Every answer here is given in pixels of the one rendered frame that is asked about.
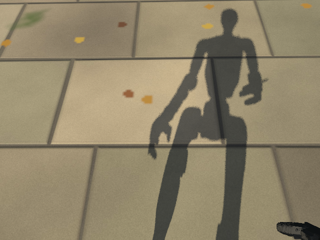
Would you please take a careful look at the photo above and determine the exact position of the right robot hand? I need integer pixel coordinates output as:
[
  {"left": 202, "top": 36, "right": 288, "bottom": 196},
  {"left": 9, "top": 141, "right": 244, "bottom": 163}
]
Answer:
[{"left": 276, "top": 222, "right": 320, "bottom": 240}]

